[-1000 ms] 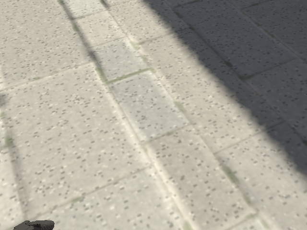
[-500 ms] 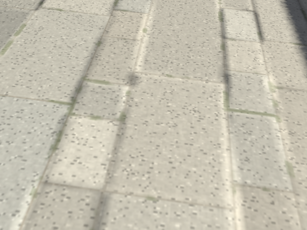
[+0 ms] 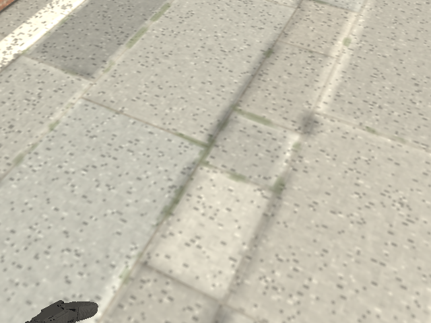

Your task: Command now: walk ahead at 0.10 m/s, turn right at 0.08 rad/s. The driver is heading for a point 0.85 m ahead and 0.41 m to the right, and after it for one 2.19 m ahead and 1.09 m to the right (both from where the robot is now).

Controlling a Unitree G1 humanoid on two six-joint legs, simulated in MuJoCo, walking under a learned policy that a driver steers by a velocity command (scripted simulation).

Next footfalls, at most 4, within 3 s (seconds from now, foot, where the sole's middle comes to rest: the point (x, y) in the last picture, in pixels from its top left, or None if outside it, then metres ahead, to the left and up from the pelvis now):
0.28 left None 0.17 0.13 -0.75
0.82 right None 0.32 -0.30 -0.75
1.22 left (388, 239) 0.67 -0.55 -0.75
1.68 right None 0.63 -0.74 -0.75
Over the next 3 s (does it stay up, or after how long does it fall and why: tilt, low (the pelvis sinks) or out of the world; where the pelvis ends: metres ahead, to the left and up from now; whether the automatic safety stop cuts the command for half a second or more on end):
stays up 1.16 -0.56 -0.01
